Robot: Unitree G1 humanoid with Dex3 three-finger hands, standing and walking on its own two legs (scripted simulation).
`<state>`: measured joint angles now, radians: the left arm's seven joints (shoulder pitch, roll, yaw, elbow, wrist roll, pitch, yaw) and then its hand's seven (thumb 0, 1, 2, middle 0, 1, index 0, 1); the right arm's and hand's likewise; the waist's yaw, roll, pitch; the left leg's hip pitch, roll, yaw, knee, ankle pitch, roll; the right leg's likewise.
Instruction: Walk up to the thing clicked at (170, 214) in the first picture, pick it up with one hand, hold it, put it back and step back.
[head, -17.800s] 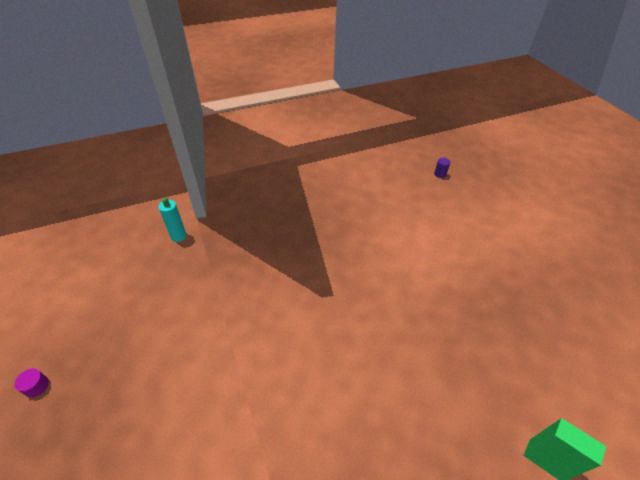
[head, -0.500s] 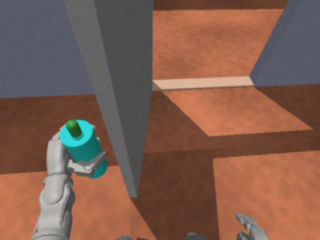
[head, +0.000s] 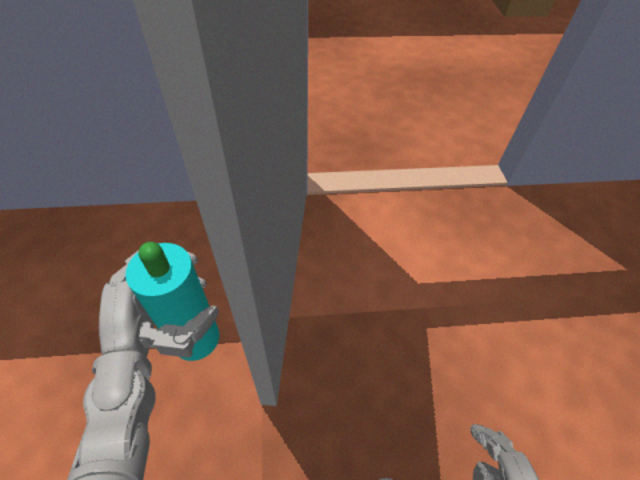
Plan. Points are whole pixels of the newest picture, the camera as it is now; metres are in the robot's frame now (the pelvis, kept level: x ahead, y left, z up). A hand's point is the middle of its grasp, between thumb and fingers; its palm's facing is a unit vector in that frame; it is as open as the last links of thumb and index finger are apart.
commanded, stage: hold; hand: left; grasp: from the side
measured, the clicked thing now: (176, 300) +0.33 +0.17 +0.05
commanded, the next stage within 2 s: crouch in 1.98 s
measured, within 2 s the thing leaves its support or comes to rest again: neither
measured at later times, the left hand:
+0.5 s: hand (180, 311) +0.32 +0.16 +0.05, palm faces +0.12 -0.99 -0.01, open 9.1 cm
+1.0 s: hand (177, 310) +0.32 +0.17 +0.05, palm faces +0.14 -0.99 -0.01, open 9.1 cm
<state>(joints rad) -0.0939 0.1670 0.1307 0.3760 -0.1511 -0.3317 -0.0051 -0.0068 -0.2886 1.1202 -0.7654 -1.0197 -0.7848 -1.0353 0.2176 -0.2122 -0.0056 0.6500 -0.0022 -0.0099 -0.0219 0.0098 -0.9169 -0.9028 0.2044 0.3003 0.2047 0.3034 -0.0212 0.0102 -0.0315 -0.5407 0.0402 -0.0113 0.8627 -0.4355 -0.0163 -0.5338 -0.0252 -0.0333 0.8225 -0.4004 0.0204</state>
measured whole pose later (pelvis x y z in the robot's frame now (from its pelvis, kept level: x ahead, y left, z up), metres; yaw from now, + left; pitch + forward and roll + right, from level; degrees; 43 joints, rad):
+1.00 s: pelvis +0.00 +0.00 +0.00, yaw +0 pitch +6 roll -1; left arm -0.07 0.16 0.12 0.38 -0.15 -0.36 -0.01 -0.01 -0.29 1.12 -0.77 -1.02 -0.78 -1.04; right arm 0.21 -0.21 -0.01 0.66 0.00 -0.03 -0.02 0.01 -0.92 -0.91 0.20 0.30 0.20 0.30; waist -0.02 0.01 -0.02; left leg -0.51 0.04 -0.01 0.83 -0.42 -0.01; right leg -0.51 -0.03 -0.03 0.79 -0.38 0.02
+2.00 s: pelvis +0.00 +0.00 +0.00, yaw +0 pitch +6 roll -1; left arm -0.07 0.16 0.11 0.38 -0.15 -0.36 0.00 -0.01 -0.29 1.12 -0.76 -1.02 -0.78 -1.04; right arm 0.22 -0.21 -0.01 0.66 0.00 -0.02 -0.01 0.01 -0.92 -0.91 0.20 0.30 0.20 0.30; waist -0.02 0.01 -0.03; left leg -0.52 0.04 -0.01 0.84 -0.42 -0.01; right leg -0.51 -0.03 -0.03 0.80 -0.39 0.02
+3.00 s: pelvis -0.07 +0.00 -0.25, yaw -1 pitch +33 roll -3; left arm -0.46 0.27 0.38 0.95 -0.14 -0.80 -0.12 -0.01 -0.29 1.12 -0.76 -1.02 -0.78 -1.04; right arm 0.07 -0.25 -0.01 0.70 -0.08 -0.03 0.08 0.01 -0.92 -0.91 0.20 0.30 0.20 0.30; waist -0.07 -0.01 -0.19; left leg -1.79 0.02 -0.07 1.92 -0.70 -0.03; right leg -1.78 -0.03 -0.03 1.87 -0.66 0.01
